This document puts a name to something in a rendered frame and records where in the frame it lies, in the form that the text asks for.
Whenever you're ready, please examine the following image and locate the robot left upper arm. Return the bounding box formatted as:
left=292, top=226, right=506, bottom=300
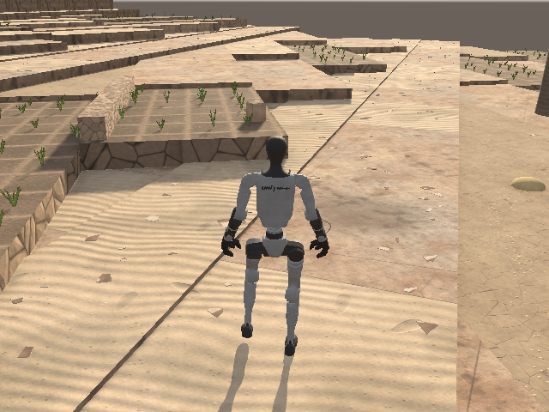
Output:
left=233, top=173, right=258, bottom=221

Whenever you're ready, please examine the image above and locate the left robot hand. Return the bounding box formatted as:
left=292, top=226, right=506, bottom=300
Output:
left=221, top=237, right=241, bottom=257

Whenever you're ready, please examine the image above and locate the robot right upper arm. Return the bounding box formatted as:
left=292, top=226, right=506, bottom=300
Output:
left=293, top=173, right=318, bottom=221

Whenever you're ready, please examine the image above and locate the robot torso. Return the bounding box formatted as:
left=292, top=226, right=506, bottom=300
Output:
left=256, top=169, right=296, bottom=258

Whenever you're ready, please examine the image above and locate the right robot hand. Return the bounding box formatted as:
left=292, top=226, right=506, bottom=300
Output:
left=310, top=238, right=329, bottom=258

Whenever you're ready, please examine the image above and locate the robot left forearm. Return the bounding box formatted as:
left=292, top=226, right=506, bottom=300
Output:
left=223, top=207, right=242, bottom=241

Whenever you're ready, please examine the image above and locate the robot right forearm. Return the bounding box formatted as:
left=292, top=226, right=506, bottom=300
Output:
left=310, top=208, right=327, bottom=242

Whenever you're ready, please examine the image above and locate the right robot thigh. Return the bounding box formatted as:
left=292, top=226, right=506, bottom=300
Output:
left=285, top=239, right=305, bottom=303

